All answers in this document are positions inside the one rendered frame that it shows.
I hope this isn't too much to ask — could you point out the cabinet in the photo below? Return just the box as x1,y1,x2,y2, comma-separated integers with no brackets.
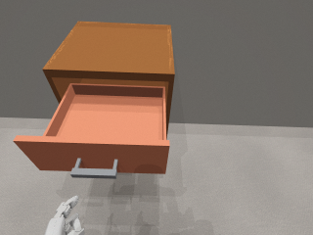
42,21,175,140

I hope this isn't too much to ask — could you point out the drawer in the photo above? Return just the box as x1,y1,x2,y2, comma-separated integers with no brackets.
13,83,170,174

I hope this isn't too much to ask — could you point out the left robot hand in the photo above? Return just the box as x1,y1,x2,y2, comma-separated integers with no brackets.
44,195,84,235

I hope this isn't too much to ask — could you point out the handle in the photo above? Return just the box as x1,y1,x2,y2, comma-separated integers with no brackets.
70,158,118,179

